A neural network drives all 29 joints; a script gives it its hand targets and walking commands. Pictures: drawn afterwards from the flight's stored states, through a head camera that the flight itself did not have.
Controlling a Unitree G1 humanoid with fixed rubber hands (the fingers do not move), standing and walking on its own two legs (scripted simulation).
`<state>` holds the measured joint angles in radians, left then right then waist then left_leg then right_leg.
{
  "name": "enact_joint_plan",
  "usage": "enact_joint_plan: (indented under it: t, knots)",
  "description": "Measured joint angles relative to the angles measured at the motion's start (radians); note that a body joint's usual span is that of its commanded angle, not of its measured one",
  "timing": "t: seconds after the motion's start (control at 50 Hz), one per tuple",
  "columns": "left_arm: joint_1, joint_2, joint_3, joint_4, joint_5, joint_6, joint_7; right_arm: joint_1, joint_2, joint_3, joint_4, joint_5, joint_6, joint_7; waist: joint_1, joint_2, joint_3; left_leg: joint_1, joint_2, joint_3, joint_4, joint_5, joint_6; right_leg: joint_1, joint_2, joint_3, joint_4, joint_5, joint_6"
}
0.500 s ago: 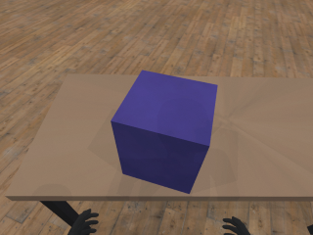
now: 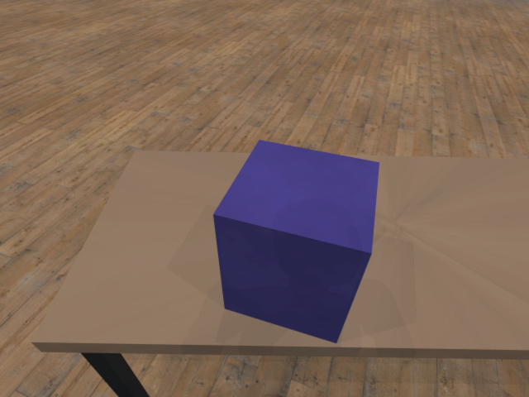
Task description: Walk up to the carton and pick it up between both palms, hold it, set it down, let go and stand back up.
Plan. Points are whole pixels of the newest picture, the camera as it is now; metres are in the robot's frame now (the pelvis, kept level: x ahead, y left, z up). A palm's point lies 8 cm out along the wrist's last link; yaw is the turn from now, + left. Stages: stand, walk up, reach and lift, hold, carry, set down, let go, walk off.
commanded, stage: stand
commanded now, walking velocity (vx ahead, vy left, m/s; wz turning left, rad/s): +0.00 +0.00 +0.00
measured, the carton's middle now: (297, 240) +0.40 -0.04 +0.04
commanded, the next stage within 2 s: none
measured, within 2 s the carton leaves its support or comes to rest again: neither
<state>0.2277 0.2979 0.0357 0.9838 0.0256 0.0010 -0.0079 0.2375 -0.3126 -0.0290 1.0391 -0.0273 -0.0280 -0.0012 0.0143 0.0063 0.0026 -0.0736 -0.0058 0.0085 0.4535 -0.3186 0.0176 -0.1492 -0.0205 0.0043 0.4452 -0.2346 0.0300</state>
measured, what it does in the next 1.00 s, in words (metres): stands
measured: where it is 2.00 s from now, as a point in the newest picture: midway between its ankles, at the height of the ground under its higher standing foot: outside the picture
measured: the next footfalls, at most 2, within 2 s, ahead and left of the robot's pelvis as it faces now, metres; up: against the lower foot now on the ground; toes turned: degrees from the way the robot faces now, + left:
none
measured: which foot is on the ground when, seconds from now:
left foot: down 0.00-1.00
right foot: down 0.00-1.00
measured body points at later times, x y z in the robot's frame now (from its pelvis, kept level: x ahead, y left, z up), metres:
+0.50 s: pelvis -0.03 +0.01 +0.00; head -0.03 +0.00 +0.45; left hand +0.01 +0.28 -0.14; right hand +0.04 -0.27 -0.14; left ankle -0.04 +0.11 -0.74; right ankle +0.01 -0.14 -0.74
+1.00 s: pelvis -0.03 +0.00 +0.01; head -0.03 -0.01 +0.46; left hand +0.02 +0.27 -0.14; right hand +0.02 -0.29 -0.14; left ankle -0.04 +0.11 -0.74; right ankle +0.01 -0.14 -0.74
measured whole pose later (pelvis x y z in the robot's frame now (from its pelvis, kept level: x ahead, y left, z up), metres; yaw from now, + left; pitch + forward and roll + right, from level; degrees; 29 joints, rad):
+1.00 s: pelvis -0.03 +0.00 +0.01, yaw +0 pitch -4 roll +0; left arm 0.14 0.28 -0.01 1.16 0.01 -0.01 0.00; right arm 0.13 -0.31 0.00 1.17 -0.01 -0.02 0.01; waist 0.00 0.00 0.08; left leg -0.07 -0.02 0.00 0.36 -0.22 0.01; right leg -0.15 -0.03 0.01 0.36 -0.14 0.03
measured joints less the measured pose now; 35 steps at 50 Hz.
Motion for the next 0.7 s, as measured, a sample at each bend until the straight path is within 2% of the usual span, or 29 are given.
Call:
enact_joint_plan:
  t: [0.24,0.7]
  knots:
    - [0.004,-0.013,-0.02,0.128,-0.006,-0.005,-0.004,-0.023,0.012,0.02,0.074,0.009,0.001,0.011,0.007,0.001,0.028,0.024,-0.024,0.011,-0.058,0.05,0.017,0.016,-0.023,0.013,-0.044,0.044,0.016]
    - [-0.06,-0.031,-0.041,0.17,-0.01,-0.017,0.007,-0.093,0.004,0.02,0.114,0.017,0.007,0.009,-0.003,0.002,0.064,0.013,-0.025,-0.002,-0.092,0.095,0.008,0.007,-0.024,0.005,-0.072,0.081,0.008]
